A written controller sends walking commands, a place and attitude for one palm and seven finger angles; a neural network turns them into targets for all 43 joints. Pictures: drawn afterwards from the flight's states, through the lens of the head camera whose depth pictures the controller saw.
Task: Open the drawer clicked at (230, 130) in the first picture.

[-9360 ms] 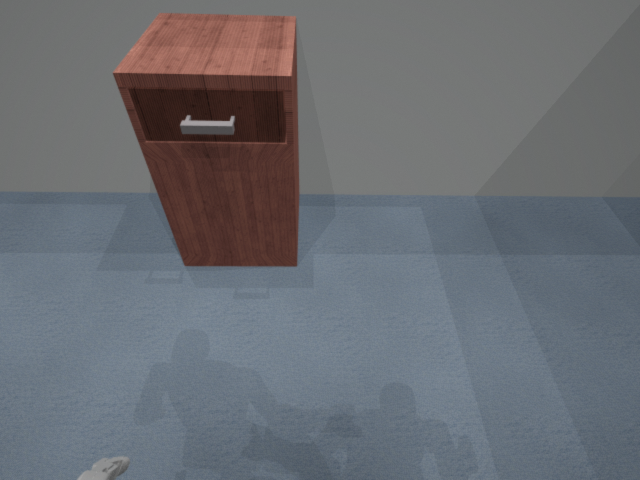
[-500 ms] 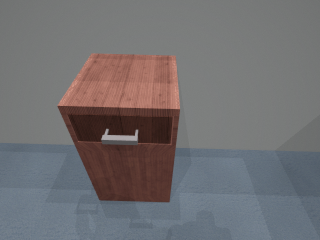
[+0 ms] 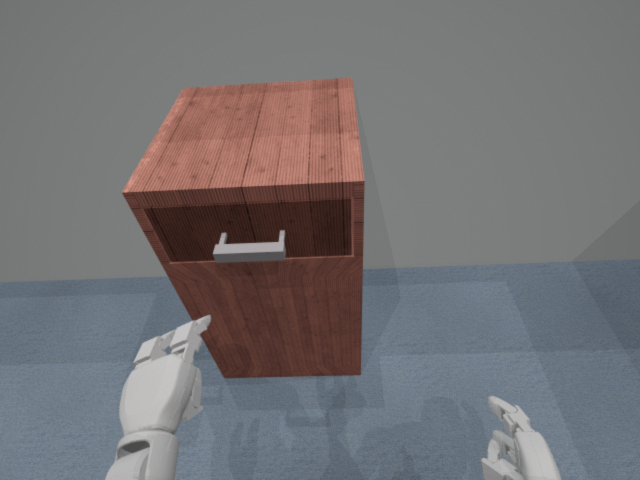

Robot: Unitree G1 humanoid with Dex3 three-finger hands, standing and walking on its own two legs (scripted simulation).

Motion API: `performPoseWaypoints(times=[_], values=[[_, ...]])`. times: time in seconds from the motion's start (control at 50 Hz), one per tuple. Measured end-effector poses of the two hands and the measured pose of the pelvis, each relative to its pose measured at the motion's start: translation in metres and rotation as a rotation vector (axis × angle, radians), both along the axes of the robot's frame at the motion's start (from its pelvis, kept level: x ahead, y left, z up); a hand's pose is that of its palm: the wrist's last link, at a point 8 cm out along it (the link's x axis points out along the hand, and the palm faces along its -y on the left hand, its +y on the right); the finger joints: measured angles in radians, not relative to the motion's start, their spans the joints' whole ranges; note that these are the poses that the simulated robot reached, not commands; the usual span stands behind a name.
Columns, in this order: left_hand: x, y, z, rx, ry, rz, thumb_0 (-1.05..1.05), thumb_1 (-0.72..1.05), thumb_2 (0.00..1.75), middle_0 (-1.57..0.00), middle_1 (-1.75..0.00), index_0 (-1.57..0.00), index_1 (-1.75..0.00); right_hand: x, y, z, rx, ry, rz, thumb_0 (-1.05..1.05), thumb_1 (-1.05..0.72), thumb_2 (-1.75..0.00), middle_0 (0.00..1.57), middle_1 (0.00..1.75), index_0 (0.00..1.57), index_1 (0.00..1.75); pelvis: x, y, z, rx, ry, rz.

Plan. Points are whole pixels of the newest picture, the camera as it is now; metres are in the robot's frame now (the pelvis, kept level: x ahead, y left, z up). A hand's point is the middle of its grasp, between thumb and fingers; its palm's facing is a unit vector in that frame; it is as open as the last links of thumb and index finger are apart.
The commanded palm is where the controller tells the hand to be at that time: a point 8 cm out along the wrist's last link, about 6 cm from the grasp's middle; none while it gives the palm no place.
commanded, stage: raise the hand with hooked fingers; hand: left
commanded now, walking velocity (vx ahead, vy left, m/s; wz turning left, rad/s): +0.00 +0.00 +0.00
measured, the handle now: (251, 244) +0.57 +0.18 -0.07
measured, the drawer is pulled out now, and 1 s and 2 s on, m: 0.00 0.00 0.00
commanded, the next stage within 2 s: move the hooked fingers above the handle in 1.58 s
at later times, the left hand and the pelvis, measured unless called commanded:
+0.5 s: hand (173, 362) +0.27 +0.21 +0.01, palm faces +0.06 -0.15 -0.99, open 10.9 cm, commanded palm +0.24 +0.22 +0.07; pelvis +0.05 +0.00 -0.01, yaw +1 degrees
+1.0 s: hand (166, 289) +0.34 +0.23 +0.08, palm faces +0.08 -0.08 -0.99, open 13.5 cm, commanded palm +0.32 +0.23 +0.13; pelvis +0.07 -0.01 +0.02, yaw +2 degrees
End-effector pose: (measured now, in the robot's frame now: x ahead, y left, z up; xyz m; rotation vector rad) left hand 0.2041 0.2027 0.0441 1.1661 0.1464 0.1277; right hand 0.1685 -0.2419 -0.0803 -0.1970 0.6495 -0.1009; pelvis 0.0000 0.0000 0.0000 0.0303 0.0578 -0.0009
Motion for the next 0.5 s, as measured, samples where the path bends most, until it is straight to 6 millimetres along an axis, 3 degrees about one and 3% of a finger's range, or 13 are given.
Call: performPoseWaypoints(times=[0.1, 0.16, 0.2, 0.26, 0.34, 0.42, 0.5], values=[[-0.026, -0.013, -0.033, 0.108, 0.059, -0.051, 0.01, 0.62, 0.77, -0.22, -0.49, -0.22, -0.49, 0.044, 0.002, 0.017, -0.044, 0.010, 0.074, 0.02, -0.91, -0.90, 0.20, 0.30, 0.20, 0.30, 0.005, -0.004, -0.007, 0.007, 0.039, -0.014], [-0.046, -0.002, -0.045, 0.179, 0.091, -0.024, 0.01, 0.54, 0.74, -0.23, -0.54, -0.24, -0.54, 0.069, 0.009, 0.020, -0.078, 0.022, 0.130, 0.01, -0.91, -0.90, 0.20, 0.30, 0.20, 0.30, 0.009, -0.006, -0.012, -0.005, 0.058, 0.003], [-0.050, 0.010, -0.043, 0.236, 0.068, -0.006, 0.01, 0.48, 0.72, -0.24, -0.57, -0.25, -0.57, 0.084, 0.017, 0.017, -0.092, 0.023, 0.166, 0.01, -0.91, -0.90, 0.20, 0.30, 0.20, 0.30, 0.011, -0.008, -0.017, -0.015, 0.069, 0.018], [-0.038, 0.028, -0.027, 0.307, -0.024, 0.013, 0.01, 0.41, 0.69, -0.26, -0.61, -0.26, -0.61, 0.103, 0.032, 0.010, -0.087, 0.012, 0.215, 0.01, -0.91, -0.90, 0.20, 0.30, 0.20, 0.30, 0.016, -0.008, -0.024, -0.030, 0.080, 0.040], [-0.002, 0.036, 0.005, 0.324, -0.145, 0.046, 0.01, 0.31, 0.65, -0.27, -0.67, -0.27, -0.67, 0.113, 0.053, 0.000, -0.023, 0.007, 0.238, 0.01, -0.91, -0.90, 0.20, 0.30, 0.20, 0.30, 0.023, -0.005, -0.027, -0.044, 0.076, 0.058], [0.028, 0.026, 0.024, 0.273, -0.126, 0.062, 0.01, 0.22, 0.61, -0.27, -0.73, -0.27, -0.73, 0.104, 0.066, -0.006, 0.069, 0.057, 0.206, 0.01, -0.91, -0.90, 0.20, 0.30, 0.20, 0.30, 0.034, -0.001, -0.018, -0.037, 0.065, 0.041], [0.040, 0.016, 0.024, 0.250, -0.030, 0.015, 0.01, 0.14, 0.57, -0.27, -0.79, -0.27, -0.79, 0.087, 0.065, -0.009, 0.098, 0.131, 0.176, 0.01, -0.91, -0.90, 0.20, 0.30, 0.20, 0.30, 0.046, -0.002, -0.006, -0.022, 0.057, 0.018]])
